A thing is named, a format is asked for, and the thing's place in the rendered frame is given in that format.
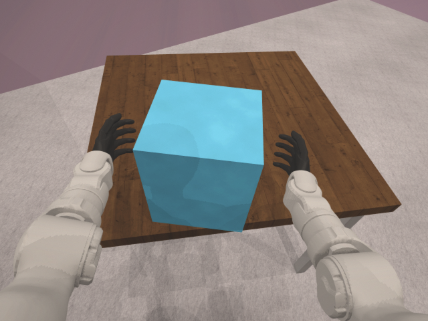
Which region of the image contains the left robot forearm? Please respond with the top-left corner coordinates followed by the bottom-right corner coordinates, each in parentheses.
top-left (13, 150), bottom-right (114, 276)

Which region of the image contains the table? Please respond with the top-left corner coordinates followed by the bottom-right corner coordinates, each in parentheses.
top-left (87, 51), bottom-right (402, 274)

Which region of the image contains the left robot hand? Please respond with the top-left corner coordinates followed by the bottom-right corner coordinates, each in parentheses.
top-left (92, 113), bottom-right (136, 162)

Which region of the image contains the carton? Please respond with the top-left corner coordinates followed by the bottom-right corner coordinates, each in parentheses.
top-left (133, 80), bottom-right (264, 232)

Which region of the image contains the left robot upper arm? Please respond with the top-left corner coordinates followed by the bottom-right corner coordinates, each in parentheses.
top-left (0, 215), bottom-right (103, 321)

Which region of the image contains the right robot upper arm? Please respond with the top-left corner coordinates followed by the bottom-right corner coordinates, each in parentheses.
top-left (316, 251), bottom-right (428, 321)

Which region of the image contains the right robot forearm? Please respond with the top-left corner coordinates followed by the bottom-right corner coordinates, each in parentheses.
top-left (283, 170), bottom-right (404, 302)

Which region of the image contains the right robot hand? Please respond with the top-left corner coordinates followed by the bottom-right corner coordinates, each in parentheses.
top-left (273, 130), bottom-right (310, 176)

